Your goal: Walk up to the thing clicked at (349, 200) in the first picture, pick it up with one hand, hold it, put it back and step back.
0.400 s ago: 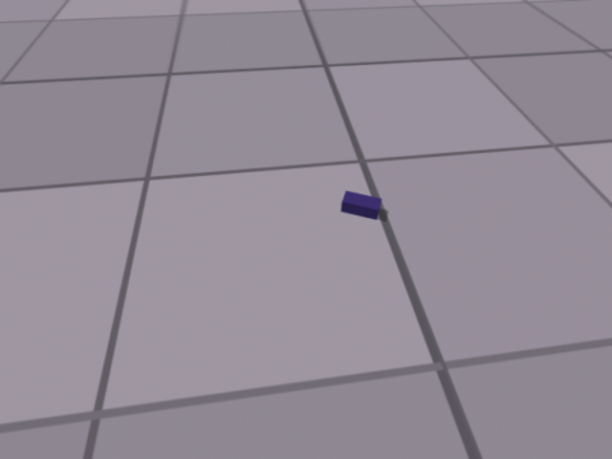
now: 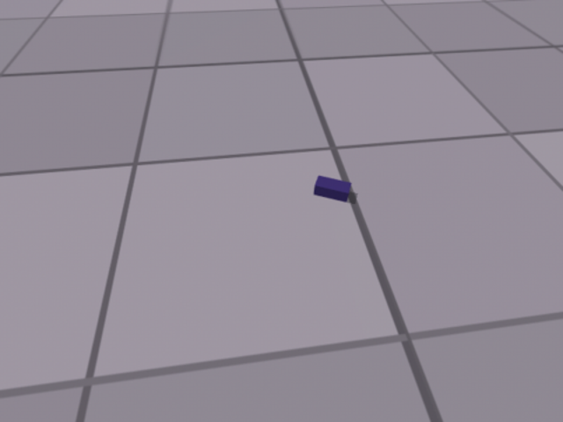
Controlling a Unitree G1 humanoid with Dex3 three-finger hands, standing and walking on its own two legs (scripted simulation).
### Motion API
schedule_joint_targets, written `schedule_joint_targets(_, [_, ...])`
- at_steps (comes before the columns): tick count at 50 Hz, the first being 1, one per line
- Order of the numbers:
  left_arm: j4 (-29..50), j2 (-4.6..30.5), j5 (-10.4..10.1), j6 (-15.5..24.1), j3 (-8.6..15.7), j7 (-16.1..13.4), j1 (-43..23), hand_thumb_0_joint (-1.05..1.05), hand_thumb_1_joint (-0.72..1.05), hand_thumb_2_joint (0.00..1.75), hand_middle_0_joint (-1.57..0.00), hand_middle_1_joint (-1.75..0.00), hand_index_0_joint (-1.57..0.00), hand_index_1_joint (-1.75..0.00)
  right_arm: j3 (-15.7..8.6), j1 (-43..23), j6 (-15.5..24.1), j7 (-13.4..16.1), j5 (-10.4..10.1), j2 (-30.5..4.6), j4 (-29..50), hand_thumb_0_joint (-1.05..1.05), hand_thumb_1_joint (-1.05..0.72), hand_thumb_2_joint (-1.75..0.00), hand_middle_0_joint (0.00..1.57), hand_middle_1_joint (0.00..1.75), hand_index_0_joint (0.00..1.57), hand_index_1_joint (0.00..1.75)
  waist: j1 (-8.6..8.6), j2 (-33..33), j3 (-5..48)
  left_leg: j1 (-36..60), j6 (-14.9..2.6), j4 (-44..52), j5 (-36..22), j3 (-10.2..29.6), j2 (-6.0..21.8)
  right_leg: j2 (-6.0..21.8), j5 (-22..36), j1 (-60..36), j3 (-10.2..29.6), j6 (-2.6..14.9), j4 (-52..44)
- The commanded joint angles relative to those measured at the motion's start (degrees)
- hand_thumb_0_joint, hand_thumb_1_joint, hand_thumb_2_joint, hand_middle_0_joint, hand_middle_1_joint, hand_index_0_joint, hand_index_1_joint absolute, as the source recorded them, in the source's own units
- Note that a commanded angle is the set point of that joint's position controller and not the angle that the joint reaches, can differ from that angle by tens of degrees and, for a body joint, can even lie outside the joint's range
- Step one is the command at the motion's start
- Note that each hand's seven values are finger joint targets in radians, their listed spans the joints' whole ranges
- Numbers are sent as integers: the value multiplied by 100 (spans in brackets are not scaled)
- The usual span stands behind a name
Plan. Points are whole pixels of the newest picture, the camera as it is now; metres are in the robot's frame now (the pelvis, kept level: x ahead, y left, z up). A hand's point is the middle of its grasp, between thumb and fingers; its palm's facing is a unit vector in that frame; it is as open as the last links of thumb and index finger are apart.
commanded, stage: stand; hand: left
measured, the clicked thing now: (332, 188) +1.27 -0.24 -0.75
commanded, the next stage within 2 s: walk up in 0.72 s
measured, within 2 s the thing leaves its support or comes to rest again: neither
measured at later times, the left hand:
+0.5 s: hand out of the picture +0.07 +0.25 -0.16, palm faces -0.01 -0.94 -0.34, open 7.4 cm
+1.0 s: hand out of the picture +0.15 +0.23 -0.14, palm faces -0.16 -0.91 -0.37, open 7.4 cm
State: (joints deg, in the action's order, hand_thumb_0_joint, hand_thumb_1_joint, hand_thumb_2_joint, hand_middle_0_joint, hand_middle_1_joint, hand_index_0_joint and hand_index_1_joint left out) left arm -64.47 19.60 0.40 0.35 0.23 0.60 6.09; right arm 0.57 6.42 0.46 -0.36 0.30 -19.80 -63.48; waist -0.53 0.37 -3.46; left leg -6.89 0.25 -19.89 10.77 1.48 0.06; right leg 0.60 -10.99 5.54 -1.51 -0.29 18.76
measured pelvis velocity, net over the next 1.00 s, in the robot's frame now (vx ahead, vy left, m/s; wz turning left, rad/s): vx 0.05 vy -0.05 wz -0.14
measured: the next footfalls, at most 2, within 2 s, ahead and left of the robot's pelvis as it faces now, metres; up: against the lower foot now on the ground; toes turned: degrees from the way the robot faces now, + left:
right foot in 1.02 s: +0.17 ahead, -0.23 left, +0.00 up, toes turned -12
left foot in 1.38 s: +0.35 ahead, -0.01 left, +0.00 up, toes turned -7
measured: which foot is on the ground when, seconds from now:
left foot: down 0.00-1.00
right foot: down 0.00-0.76, up 0.78-1.00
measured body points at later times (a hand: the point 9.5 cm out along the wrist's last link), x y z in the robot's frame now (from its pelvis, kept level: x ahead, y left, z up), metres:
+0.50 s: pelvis +0.00 +0.00 +0.00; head +0.02 +0.00 +0.45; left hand +0.07 +0.30 -0.13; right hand +0.08 -0.30 -0.13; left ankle +0.00 +0.12 -0.75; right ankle -0.01 -0.12 -0.75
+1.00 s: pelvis +0.05 -0.05 -0.02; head +0.06 -0.06 +0.43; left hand +0.16 +0.28 -0.12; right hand +0.05 -0.40 -0.13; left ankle +0.00 +0.12 -0.75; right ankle +0.12 -0.21 -0.74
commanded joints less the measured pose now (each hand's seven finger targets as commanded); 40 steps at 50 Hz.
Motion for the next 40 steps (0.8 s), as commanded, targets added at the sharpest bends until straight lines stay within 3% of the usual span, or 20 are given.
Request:
schedule_joint_targets(1, [366,1196,22,144,231,-113,-226,0,90,90,-20,-30,-20,-30,-240,-249,135,109,9,-1205,352,0,-90,-90,20,30,20,30,28,19,512,37,-178,294,-972,504,691,721,826,-136,527,166,-249])
schedule_joint_targets(8, [345,1190,21,125,227,-92,-187,0,90,90,-20,-30,-20,-30,-233,-248,141,108,11,-1209,327,0,-90,-90,20,30,20,30,-2,-9,401,-30,-157,384,-736,547,680,699,511,-67,518,173,-303])
schedule_joint_targets(16, [364,1209,15,144,235,-101,-202,0,90,90,-20,-30,-20,-30,-228,-181,150,106,19,-1203,329,0,-90,-90,20,30,20,30,30,-24,496,-4,-173,334,-1073,503,690,735,973,-234,526,169,-241])
schedule_joint_targets(22, [368,1206,28,150,224,-110,-161,0,90,90,-20,-30,-20,-30,-229,-217,137,106,15,-1203,348,0,-90,-90,20,30,20,30,25,-37,529,111,-181,292,-1080,492,696,729,973,-164,513,162,-280])
schedule_joint_targets(27, [344,1227,19,140,234,-107,-185,0,90,90,-20,-30,-20,-30,-217,-188,117,104,16,-1194,321,0,-90,-90,20,30,20,30,34,-26,359,-30,-154,375,-693,510,664,714,595,-81,545,156,-357])
schedule_joint_targets(31, [366,1239,23,162,232,-111,-167,0,90,90,-20,-30,-20,-30,-237,-225,126,102,25,-1221,342,0,-90,-90,20,30,20,30,30,-68,524,152,-161,290,-987,489,692,736,878,-114,552,155,-342])
schedule_joint_targets(35, [354,1233,23,156,225,-119,-155,0,90,90,-20,-30,-20,-30,-242,-210,119,105,12,-1225,312,0,-90,-90,20,30,20,30,45,-42,447,126,-139,319,-933,498,688,717,843,-78,536,159,-348])
schedule_joint_targets(36, [862,1741,169,142,637,89,135,0,90,90,-20,-30,-20,-30,-671,291,282,46,178,-1847,630,0,-90,-90,20,30,20,30,209,-290,950,698,-565,-157,1743,443,617,361,-1686,546,700,365,195])
schedule_joint_targets(37, [873,1638,216,94,637,175,-101,0,90,90,-20,-30,-20,-30,-772,602,327,33,200,-1966,483,0,-90,-90,20,30,20,30,395,8,592,1054,-751,24,2748,826,889,311,-2512,1767,640,406,645])
schedule_joint_targets(38, [1121,1409,225,69,614,255,-601,0,90,90,-20,-30,-20,-30,-882,949,359,40,198,-2109,471,0,-90,-90,20,30,20,30,688,552,133,1291,-1059,613,3323,1606,1467,80,-2110,2872,322,288,1703])
schedule_joint_targets(39, [1335,1356,247,50,623,295,-819,0,90,90,-20,-30,-20,-30,-975,999,396,35,211,-2285,603,0,-90,-90,20,30,20,30,775,939,-322,1067,-1493,1177,3326,2405,2357,152,-1776,3629,406,212,2954])
schedule_joint_targets(40, [1404,1423,241,78,632,318,-658,0,90,90,-20,-30,-20,-30,-997,812,465,51,208,-2291,760,0,-90,-90,20,30,20,30,586,584,-418,860,-1582,1195,2868,2566,2636,476,-1583,3723,931,245,3280])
